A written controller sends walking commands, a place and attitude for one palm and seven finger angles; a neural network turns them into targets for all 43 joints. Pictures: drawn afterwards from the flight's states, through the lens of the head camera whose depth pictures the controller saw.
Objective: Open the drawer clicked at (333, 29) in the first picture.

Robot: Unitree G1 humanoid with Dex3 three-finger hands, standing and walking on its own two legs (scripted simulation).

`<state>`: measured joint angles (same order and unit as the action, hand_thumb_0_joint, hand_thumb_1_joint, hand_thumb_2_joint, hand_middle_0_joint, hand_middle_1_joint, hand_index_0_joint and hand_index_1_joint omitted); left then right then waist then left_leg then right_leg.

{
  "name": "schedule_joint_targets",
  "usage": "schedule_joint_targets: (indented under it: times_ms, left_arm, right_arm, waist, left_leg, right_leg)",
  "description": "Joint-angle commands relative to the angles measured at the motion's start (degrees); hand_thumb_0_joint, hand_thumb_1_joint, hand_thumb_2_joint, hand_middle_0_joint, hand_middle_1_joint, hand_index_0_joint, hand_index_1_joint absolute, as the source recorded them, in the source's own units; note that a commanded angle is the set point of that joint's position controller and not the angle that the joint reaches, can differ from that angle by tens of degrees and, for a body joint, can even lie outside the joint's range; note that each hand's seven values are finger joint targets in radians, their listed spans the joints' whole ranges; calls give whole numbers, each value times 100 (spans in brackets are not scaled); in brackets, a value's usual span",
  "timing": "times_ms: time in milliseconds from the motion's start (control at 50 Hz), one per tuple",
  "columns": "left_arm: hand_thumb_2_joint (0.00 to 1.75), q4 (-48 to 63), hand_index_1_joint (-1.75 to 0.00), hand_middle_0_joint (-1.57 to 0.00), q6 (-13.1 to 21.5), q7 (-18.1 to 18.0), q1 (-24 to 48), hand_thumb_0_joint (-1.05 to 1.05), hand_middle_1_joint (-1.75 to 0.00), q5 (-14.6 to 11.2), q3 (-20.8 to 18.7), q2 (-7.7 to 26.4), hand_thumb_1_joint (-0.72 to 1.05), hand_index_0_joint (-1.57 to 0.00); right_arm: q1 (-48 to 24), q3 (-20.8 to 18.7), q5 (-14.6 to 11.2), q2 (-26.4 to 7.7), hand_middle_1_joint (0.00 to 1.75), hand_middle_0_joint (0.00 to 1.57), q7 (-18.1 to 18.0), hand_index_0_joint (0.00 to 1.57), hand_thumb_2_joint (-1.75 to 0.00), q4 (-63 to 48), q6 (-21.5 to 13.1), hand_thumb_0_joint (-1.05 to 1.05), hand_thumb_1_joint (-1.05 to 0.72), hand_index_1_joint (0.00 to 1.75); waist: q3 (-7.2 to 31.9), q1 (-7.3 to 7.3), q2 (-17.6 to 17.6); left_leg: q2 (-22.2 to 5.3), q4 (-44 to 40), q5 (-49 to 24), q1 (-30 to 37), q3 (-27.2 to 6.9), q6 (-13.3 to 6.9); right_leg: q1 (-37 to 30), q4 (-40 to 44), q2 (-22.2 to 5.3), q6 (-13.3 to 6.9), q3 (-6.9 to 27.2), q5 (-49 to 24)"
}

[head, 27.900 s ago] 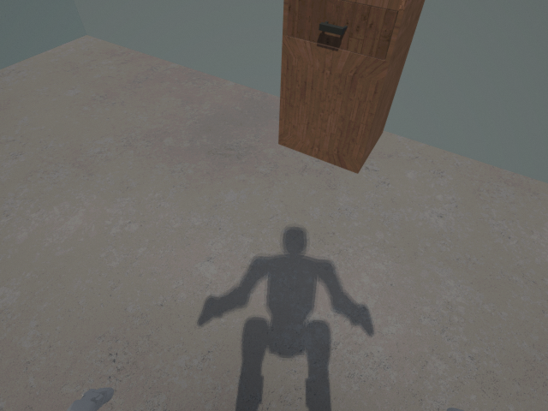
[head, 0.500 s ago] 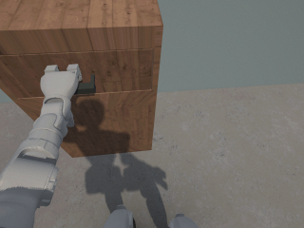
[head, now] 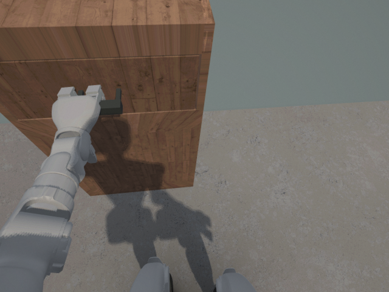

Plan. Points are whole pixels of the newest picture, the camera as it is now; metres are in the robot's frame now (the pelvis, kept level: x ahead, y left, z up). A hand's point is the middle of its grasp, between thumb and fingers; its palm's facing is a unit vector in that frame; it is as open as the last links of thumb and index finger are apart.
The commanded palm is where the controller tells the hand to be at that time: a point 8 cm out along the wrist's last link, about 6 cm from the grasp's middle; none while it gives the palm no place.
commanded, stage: close the thumb around the handle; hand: left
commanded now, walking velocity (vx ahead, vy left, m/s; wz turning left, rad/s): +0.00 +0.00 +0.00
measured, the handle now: (99, 100) +0.52 +0.22 +0.02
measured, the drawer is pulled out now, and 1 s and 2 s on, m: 0.00 0.03 0.15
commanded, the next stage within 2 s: pull the drawer open in 0.56 s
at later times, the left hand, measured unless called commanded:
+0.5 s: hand (87, 125) +0.47 +0.24 +0.00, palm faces -0.06 -0.04 -1.00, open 5.7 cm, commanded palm +0.45 +0.22 +0.06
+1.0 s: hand (87, 136) +0.44 +0.24 +0.00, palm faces -0.06 -0.07 -1.00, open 5.8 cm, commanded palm +0.41 +0.22 +0.06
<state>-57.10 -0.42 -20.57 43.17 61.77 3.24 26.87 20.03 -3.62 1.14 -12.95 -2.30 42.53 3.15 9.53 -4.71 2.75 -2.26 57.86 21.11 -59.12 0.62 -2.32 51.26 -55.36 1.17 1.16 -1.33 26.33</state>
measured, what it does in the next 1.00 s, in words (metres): stands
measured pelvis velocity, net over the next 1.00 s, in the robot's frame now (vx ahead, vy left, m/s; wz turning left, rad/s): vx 0.04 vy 0.00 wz -0.01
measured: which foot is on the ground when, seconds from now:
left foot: down 0.00-1.00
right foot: down 0.00-1.00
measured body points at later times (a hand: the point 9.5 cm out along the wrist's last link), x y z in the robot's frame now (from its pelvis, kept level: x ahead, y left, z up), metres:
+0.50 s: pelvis +0.02 +0.00 +0.01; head +0.13 +0.01 +0.45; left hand +0.47 +0.24 +0.06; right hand +0.07 -0.27 -0.12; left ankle +0.05 +0.09 -0.67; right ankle +0.00 -0.14 -0.67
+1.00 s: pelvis +0.04 +0.00 +0.02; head +0.12 -0.01 +0.46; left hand +0.44 +0.24 +0.06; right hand +0.09 -0.27 -0.11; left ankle +0.05 +0.09 -0.67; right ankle +0.00 -0.14 -0.67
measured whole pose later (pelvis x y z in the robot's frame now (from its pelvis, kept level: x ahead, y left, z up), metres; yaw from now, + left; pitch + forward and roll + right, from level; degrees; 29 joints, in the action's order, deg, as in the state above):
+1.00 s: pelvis +0.04 +0.00 +0.02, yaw -1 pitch +19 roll -3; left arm -44.3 -2.1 -21.6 25.2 59.7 1.6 23.2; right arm 17.7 -4.8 0.7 -13.1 -0.8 40.8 7.0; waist 10.5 -3.0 3.6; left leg -2.6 52.1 23.0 -48.6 2.1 -1.8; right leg 41.1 -48.8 1.5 0.9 0.4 27.0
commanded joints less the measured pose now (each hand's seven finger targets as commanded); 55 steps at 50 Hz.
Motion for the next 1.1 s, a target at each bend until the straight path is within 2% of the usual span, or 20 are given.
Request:
schedule_joint_targets:
  times_ms: [0, 100, 120, 240, 300, 340, 380, 440, 500, 540, 560, 640, 780, 840, 860, 880, 940, 980, 1020, 1080]
  left_arm:
    - [49, 1242, -125, -33, 78, -306, 2353, 0, -125, 14, -37, 559, -5, -33]
    - [61, 1198, -128, -35, -40, -303, 2190, 0, -128, -14, -54, 546, 23, -35]
    - [64, 1081, -128, -36, -65, -289, 2115, 0, -128, 9, -65, 564, 28, -36]
    - [78, 1141, -132, -38, 32, -222, 1879, 0, -132, -6, -12, 438, 62, -38]
    - [85, 1029, -134, -39, 88, -224, 1820, 0, -134, 47, -115, 592, 79, -39]
    - [90, 1176, -135, -40, 130, -241, 1905, 0, -135, 41, -50, 493, 90, -40]
    - [90, 1114, -135, -40, 135, -240, 1847, 0, -135, 28, -131, 591, 90, -40]
    - [90, 1183, -135, -40, 149, -269, 1808, 0, -135, 25, -31, 401, 90, -40]
    - [90, 1261, -135, -40, 155, -268, 1689, 0, -135, 16, -178, 557, 90, -40]
    - [90, 1228, -135, -40, 141, -286, 1606, 0, -135, 37, -246, 652, 90, -40]
    - [90, 1169, -135, -40, 123, -278, 1635, 0, -135, 36, -109, 517, 90, -40]
    - [90, 1284, -135, -40, 139, -297, 1651, 0, -135, 54, -215, 664, 90, -40]
    - [90, 1720, -135, -40, 185, -212, 485, 0, -135, -123, -243, 437, 90, -40]
    - [90, 2151, -135, -40, 207, -230, 74, 0, -135, -161, -133, 234, 90, -40]
    - [90, 2161, -135, -40, 172, -232, -184, 0, -135, -196, -80, 136, 90, -40]
    - [90, 2233, -135, -40, 150, -234, -339, 0, -135, -218, -210, 285, 90, -40]
    - [90, 2431, -135, -40, 122, -299, -390, 0, -135, -190, 1, 41, 90, -40]
    - [90, 2525, -135, -40, 108, -339, -562, 0, -135, -160, -199, 280, 90, -40]
    - [90, 2635, -135, -40, 62, -407, -704, 0, -135, -126, -90, 104, 90, -40]
    - [90, 2763, -135, -40, -10, -445, -974, 0, -135, -129, -269, 302, 90, -40]
  right_arm:
    - [733, -336, 10, -939, 30, 20, -29, 20, -90, -294, -54, 0, -90, 30]
    - [659, -321, 7, -946, 30, 20, -13, 20, -90, -295, 2, 0, -90, 30]
    - [664, -322, 6, -947, 30, 20, -15, 20, -90, -266, 22, 0, -90, 30]
    - [587, -328, 8, -922, 30, 20, -13, 20, -90, -339, 65, 0, -90, 30]
    - [584, -317, 1, -932, 30, 20, -23, 20, -90, -347, 95, 0, -90, 30]
    - [579, -335, 11, -918, 30, 20, -15, 20, -90, -356, 91, 0, -90, 30]
    - [595, -333, 12, -938, 30, 20, -7, 20, -90, -349, 118, 0, -90, 30]
    - [579, -365, 18, -913, 30, 20, 15, 20, -90, -360, 132, 0, -90, 30]
    - [579, -370, 24, -917, 30, 20, 18, 20, -90, -373, 158, 0, -90, 30]
    - [559, -372, 15, -920, 30, 20, 8, 20, -90, -358, 186, 0, -90, 30]
    - [534, -364, 10, -918, 30, 20, 12, 20, -90, -354, 194, 0, -90, 30]
    - [513, -367, 3, -922, 30, 20, 16, 20, -90, -349, 209, 0, -90, 30]
    - [312, -373, -4, -879, 30, 20, 65, 20, -90, -543, 254, 0, -90, 30]
    - [195, -390, -20, -850, 30, 20, 95, 20, -90, -618, 266, 0, -90, 30]
    - [168, -398, -23, -853, 30, 20, 99, 20, -90, -633, 261, 0, -90, 30]
    - [145, -380, -31, -876, 30, 20, 98, 20, -90, -650, 267, 0, -90, 30]
    - [12, -368, -53, -853, 30, 20, 101, 20, -90, -698, 272, 0, -90, 30]
    - [-18, -377, -51, -886, 30, 20, 72, 20, -90, -702, 264, 0, -90, 30]
    - [-64, -381, -51, -849, 30, 20, 76, 20, -90, -718, 253, 0, -90, 30]
    - [-165, -354, -49, -874, 30, 20, 73, 20, -90, -756, 255, 0, -90, 30]
  waist:
    - [2502, -212, 574]
    - [2385, -229, 395]
    - [2200, -232, 348]
    - [2155, -221, 182]
    - [2047, -207, 175]
    - [2107, -215, 313]
    - [2135, -212, 234]
    - [2299, -214, 245]
    - [2448, -140, 314]
    - [2444, -148, 137]
    - [2262, -207, 221]
    - [2345, -157, 262]
    - [2521, 104, 322]
    - [2535, 145, 261]
    - [2364, 123, 284]
    - [2352, 174, 179]
    - [1998, 80, -4]
    - [1935, 133, 7]
    - [1973, 144, 156]
    - [1939, 207, 21]
  left_leg:
    - [50, -762, -1505, 3625, -369, 120]
    - [65, -822, -1656, 3592, -299, 93]
    - [64, -836, -1652, 3534, -293, 97]
    - [83, -831, -1796, 3493, -213, 65]
    - [93, -831, -1771, 3378, -210, 65]
    - [96, -793, -1878, 3446, -191, 66]
    - [101, -762, -1993, 3423, -203, 70]
    - [97, -709, -2112, 3535, -168, 66]
    - [106, -688, -2273, 3565, -139, 70]
    - [124, -646, -2286, 3437, -105, 51]
    - [131, -664, -2188, 3380, -101, 54]
    - [135, -676, -2221, 3404, -85, 57]
    - [133, -776, -2657, 3634, -23, 62]
    - [91, -820, -2882, 3803, -20, 64]
    - [98, -840, -2854, 3780, 1, 54]
    - [87, -871, -2960, 3746, -30, 59]
    - [114, -965, -2540, 3592, -1, 36]
    - [111, -998, -2550, 3611, -26, 40]
    - [116, -1002, -2671, 3790, -14, 44]
    - [120, -1035, -2660, 3707, -33, 61]
  right_leg:
    - [250, 824, 372, -359, -242, -1096]
    - [-13, 942, 379, -340, -237, -1252]
    - [-22, 955, 383, -353, -251, -1268]
    - [-212, 1018, 371, -326, -211, -1434]
    - [-200, 992, 363, -331, -202, -1436]
    - [-174, 977, 357, -338, -193, -1515]
    - [-264, 953, 365, -349, -190, -1619]
    - [-248, 949, 364, -326, -177, -1703]
    - [-411, 917, 365, -328, -167, -1877]
    - [-527, 920, 367, -312, -141, -2026]
    - [-463, 947, 364, -317, -135, -1974]
    - [-530, 948, 361, -311, -124, -2039]
    - [-1006, 966, 383, -345, -143, -2384]
    - [-1032, 1009, 396, -314, -157, -2463]
    - [-1076, 1039, 398, -325, -164, -2485]
    - [-1191, 1035, 391, -336, -164, -2546]
    - [-1112, 1151, 379, -293, -173, -2364]
    - [-1198, 1130, 372, -331, -165, -2343]
    - [-1149, 1129, 367, -333, -175, -2356]
    - [-1317, 1131, 349, -340, -174, -2392]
